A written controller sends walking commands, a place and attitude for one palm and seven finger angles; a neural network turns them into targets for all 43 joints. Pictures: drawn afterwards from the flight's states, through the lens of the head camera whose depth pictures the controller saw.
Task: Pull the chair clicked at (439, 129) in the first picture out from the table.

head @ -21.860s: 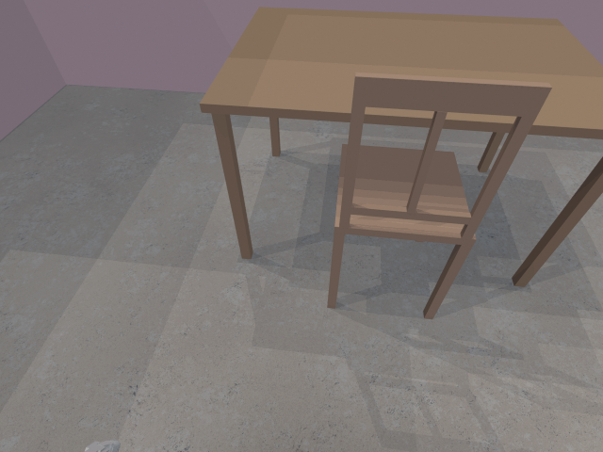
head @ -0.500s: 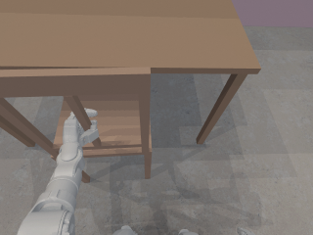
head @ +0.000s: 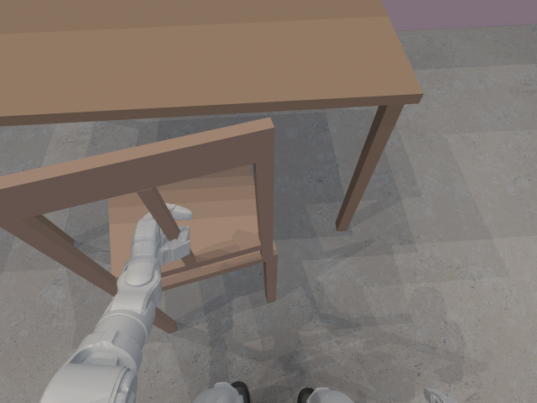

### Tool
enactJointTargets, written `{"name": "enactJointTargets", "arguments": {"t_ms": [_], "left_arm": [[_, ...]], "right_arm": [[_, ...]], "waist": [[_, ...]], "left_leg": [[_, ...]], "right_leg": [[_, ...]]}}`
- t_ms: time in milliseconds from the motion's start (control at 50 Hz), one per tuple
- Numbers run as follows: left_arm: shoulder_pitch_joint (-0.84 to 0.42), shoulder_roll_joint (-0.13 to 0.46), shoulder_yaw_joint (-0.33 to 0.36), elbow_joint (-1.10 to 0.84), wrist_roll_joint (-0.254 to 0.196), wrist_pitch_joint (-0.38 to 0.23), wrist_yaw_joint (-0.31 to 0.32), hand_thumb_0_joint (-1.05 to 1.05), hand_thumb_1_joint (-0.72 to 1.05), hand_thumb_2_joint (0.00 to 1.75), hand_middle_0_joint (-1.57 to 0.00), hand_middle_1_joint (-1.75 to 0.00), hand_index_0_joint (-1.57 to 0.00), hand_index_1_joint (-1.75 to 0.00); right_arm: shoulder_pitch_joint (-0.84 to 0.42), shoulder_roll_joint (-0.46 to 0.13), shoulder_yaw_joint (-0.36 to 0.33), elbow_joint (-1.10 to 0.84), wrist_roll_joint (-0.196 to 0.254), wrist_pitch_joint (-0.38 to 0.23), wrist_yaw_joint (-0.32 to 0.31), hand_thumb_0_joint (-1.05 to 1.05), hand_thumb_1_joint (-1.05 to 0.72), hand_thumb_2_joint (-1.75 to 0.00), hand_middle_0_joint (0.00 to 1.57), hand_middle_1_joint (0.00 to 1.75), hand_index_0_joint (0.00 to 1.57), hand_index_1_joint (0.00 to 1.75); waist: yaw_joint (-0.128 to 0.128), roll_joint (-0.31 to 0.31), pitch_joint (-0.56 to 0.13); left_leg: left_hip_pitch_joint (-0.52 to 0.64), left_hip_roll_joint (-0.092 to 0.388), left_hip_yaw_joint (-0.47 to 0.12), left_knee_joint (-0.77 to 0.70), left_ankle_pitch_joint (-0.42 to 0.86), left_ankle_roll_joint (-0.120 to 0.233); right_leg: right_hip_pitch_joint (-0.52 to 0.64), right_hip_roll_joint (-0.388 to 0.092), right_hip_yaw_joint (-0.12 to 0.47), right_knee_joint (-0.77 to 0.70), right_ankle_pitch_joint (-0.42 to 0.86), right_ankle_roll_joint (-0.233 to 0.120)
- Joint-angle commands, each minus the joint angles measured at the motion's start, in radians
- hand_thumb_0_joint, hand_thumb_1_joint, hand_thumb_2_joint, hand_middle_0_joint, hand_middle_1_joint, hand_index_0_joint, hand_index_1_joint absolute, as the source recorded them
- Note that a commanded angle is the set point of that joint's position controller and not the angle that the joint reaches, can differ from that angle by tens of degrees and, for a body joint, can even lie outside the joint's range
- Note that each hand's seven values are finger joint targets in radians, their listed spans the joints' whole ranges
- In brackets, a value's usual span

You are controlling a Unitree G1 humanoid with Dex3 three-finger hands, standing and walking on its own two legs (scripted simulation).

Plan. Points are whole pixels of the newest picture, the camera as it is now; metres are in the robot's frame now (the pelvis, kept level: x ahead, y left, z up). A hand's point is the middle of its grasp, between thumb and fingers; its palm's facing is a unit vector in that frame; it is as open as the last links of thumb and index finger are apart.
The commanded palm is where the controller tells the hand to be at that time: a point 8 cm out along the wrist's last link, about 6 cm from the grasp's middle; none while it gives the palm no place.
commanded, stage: step backward, pulling the chair out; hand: left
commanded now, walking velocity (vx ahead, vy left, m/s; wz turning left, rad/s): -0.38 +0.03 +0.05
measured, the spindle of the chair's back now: (172, 231) +0.40 +0.16 -0.06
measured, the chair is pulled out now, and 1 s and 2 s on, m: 0.12 0.22 0.32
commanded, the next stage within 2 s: none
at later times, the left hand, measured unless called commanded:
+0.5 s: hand (187, 289) +0.29 +0.13 -0.06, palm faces +0.02 -0.98 -0.20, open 5.3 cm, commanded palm +0.30 +0.18 -0.05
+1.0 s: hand (188, 299) +0.28 +0.12 -0.06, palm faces +0.08 -0.98 -0.19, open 5.3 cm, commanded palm +0.26 +0.17 -0.06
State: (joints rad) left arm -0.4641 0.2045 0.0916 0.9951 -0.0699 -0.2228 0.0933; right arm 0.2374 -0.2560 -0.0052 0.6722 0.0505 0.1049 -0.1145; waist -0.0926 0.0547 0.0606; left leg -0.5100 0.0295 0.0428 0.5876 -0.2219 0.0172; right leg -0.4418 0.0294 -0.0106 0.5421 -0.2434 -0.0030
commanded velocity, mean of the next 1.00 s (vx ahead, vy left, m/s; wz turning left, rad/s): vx -0.38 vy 0.03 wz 0.04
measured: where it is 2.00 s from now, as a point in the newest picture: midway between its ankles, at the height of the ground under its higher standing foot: outside the picture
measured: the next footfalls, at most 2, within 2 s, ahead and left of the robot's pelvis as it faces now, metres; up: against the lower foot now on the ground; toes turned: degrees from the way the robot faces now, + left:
left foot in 1.08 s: -0.13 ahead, +0.17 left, +0.00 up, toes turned +2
right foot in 1.62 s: -0.06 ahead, -0.10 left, +0.00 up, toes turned -2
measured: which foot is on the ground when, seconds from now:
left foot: down 0.00-0.82, up 0.84-1.00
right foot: down 0.00-1.00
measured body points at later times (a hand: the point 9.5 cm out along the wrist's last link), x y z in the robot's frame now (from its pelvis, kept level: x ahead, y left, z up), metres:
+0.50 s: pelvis -0.05 +0.00 +0.00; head +0.01 -0.01 +0.44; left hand +0.29 +0.18 -0.04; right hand +0.03 -0.27 -0.14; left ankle +0.04 +0.10 -0.73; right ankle +0.01 -0.12 -0.73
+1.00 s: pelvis -0.09 -0.01 +0.00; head +0.00 -0.03 +0.44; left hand +0.27 +0.17 -0.04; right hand +0.00 -0.28 -0.14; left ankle -0.11 +0.14 -0.69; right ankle +0.00 -0.12 -0.73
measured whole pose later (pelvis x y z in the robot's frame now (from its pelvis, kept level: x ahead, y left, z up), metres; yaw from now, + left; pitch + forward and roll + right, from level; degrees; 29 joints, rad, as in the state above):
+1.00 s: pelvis -0.09 -0.01 +0.00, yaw +3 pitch +3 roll +3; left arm -0.50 0.15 0.07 1.01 -0.06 -0.18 0.13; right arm 0.19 -0.28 0.00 0.78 0.02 -0.04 -0.11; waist -0.09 0.00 0.15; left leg -0.43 -0.03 -0.04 0.89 -0.52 -0.06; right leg -0.46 -0.08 -0.03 0.56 -0.15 -0.01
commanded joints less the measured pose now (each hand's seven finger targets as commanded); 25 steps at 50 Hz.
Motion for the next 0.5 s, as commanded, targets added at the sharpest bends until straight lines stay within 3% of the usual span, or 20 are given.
{"name": "enactJointTargets", "arguments": {"t_ms": [0, 20, 100, 120, 160, 220, 260, 280, 320, 360, 400, 420, 480], "left_arm": [[-0.258, 0.175, -0.041, -0.175, 0.026, -0.044, 0.008, 0.00, 0.90, 0.90, -0.50, -1.45, -0.50, -1.45], [-0.262, 0.191, -0.031, -0.180, 0.028, -0.047, 0.010, 0.00, 0.90, 0.90, -0.50, -1.45, -0.50, -1.45], [-0.300, 0.146, -0.065, -0.168, 0.016, -0.053, 0.010, 0.00, 0.90, 0.90, -0.50, -1.45, -0.50, -1.45], [-0.297, 0.176, -0.044, -0.166, 0.017, -0.052, 0.014, 0.00, 0.90, 0.90, -0.50, -1.45, -0.50, -1.45], [-0.314, 0.139, -0.073, -0.160, 0.014, -0.053, 0.013, 0.00, 0.90, 0.90, -0.50, -1.45, -0.50, -1.45], [-0.326, 0.175, -0.050, -0.145, 0.015, -0.060, 0.020, 0.00, 0.90, 0.90, -0.50, -1.45, -0.50, -1.45], [-0.335, 0.153, -0.070, -0.138, 0.016, -0.070, 0.022, 0.00, 0.90, 0.90, -0.50, -1.45, -0.50, -1.45], [-0.335, 0.162, -0.066, -0.128, 0.017, -0.074, 0.026, 0.00, 0.90, 0.90, -0.50, -1.45, -0.50, -1.45], [-0.327, 0.196, -0.050, -0.113, 0.024, -0.083, 0.038, 0.00, 0.90, 0.90, -0.50, -1.45, -0.50, -1.45], [-0.327, 0.167, -0.070, -0.107, 0.031, -0.086, 0.042, 0.00, 0.90, 0.90, -0.50, -1.45, -0.50, -1.45], [-0.324, 0.171, -0.066, -0.110, 0.031, -0.089, 0.044, 0.00, 0.90, 0.90, -0.50, -1.45, -0.50, -1.45], [-0.327, 0.181, -0.065, -0.104, 0.029, -0.087, 0.045, 0.00, 0.90, 0.90, -0.50, -1.45, -0.50, -1.45], [-0.345, 0.121, -0.108, -0.117, 0.018, -0.091, 0.034, 0.00, 0.90, 0.90, -0.50, -1.45, -0.50, -1.45]], "right_arm": [[0.034, -0.136, -0.041, -0.078, 0.005, -0.044, -0.024, 0.00, -0.90, -0.90, 0.20, 0.30, 0.20, 0.30], [0.031, -0.143, -0.044, -0.076, 0.003, -0.049, -0.026, 0.00, -0.90, -0.90, 0.20, 0.30, 0.20, 0.30], [0.013, -0.130, -0.037, -0.066, 0.003, -0.081, -0.024, 0.00, -0.90, -0.90, 0.20, 0.30, 0.20, 0.30], [0.011, -0.140, -0.040, -0.065, 0.001, -0.087, -0.028, 0.00, -0.90, -0.90, 0.20, 0.30, 0.20, 0.30], [0.006, -0.133, -0.037, -0.063, 0.001, -0.102, -0.025, 0.00, -0.90, -0.90, 0.20, 0.30, 0.20, 0.30], [0.014, -0.143, -0.041, -0.051, 0.001, -0.130, -0.029, 0.00, -0.90, -0.90, 0.20, 0.30, 0.20, 0.30], [0.017, -0.129, -0.038, -0.042, 0.001, -0.149, -0.028, 0.00, -0.90, -0.90, 0.20, 0.30, 0.20, 0.30], [0.021, -0.130, -0.039, -0.037, 0.001, -0.158, -0.029, 0.00, -0.90, -0.90, 0.20, 0.30, 0.20, 0.30], [0.035, -0.140, -0.048, -0.016, 0.004, -0.172, -0.029, 0.00, -0.90, -0.90, 0.20, 0.30, 0.20, 0.30], [0.039, -0.135, -0.040, 0.007, 0.002, -0.178, -0.026, 0.00, -0.90, -0.90, 0.20, 0.30, 0.20, 0.30], [0.029, -0.140, -0.039, 0.015, 0.003, -0.183, -0.028, 0.00, -0.90, -0.90, 0.20, 0.30, 0.20, 0.30], [0.026, -0.155, -0.043, 0.016, 0.008, -0.184, -0.031, 0.00, -0.90, -0.90, 0.20, 0.30, 0.20, 0.30], [0.014, -0.150, -0.032, 0.001, 0.008, -0.187, -0.030, 0.00, -0.90, -0.90, 0.20, 0.30, 0.20, 0.30]], "waist": [[0.038, 0.038, -0.463], [0.041, 0.058, -0.457], [0.048, 0.078, -0.403], [0.053, 0.077, -0.389], [0.054, 0.090, -0.361], [0.056, 0.031, -0.337], [0.051, -0.035, -0.328], [0.050, -0.085, -0.315], [0.049, -0.126, -0.314], [0.045, -0.132, -0.343], [0.048, -0.128, -0.357], [0.050, -0.114, -0.350], [0.056, -0.053, -0.321]], "left_leg": [[0.288, 0.124, -0.142, -0.059, 0.348, 0.013], [0.293, 0.128, -0.147, -0.074, 0.330, 0.019], [0.264, 0.147, -0.172, -0.124, 0.165, 0.034], [0.245, 0.151, -0.179, -0.137, 0.127, 0.041], [0.219, 0.151, -0.180, -0.147, 0.039, 0.038], [0.197, 0.123, -0.165, -0.126, -0.067, 0.029], [0.218, 0.087, -0.133, -0.082, -0.125, 0.012], [0.224, 0.064, -0.110, -0.048, -0.148, 0.002], [0.260, 0.012, -0.068, 0.048, -0.155, -0.022], [0.263, 0.004, -0.071, 0.052, -0.074, -0.028], [0.271, 0.018, -0.086, 0.015, 0.027, -0.022], [0.276, 0.034, -0.099, -0.006, 0.053, -0.019], [0.282, 0.115, -0.182, -0.137, -0.052, 0.016]], "right_leg": [[0.158, -0.111, 0.058, -0.013, 0.311, 0.013], [0.148, -0.102, 0.052, -0.016, 0.251, 0.014], [0.108, -0.078, 0.046, -0.002, 0.032, 0.010], [0.110, -0.075, 0.050, -0.001, -0.004, 0.009], [0.103, -0.078, 0.054, 0.000, -0.056, 0.002], [0.086, -0.100, 0.087, -0.058, -0.119, -0.008], [0.051, -0.134, 0.124, -0.130, -0.166, -0.014], [0.031, -0.164, 0.157, -0.176, -0.193, -0.023], [-0.007, -0.239, 0.231, -0.250, -0.216, -0.056], [0.046, -0.269, 0.215, -0.221, -0.063, -0.065], [0.080, -0.238, 0.170, -0.173, 0.052, -0.041], [0.070, -0.220, 0.147, -0.157, 0.048, -0.035], [0.022, -0.118, 0.070, -0.078, -0.166, -0.001]]}}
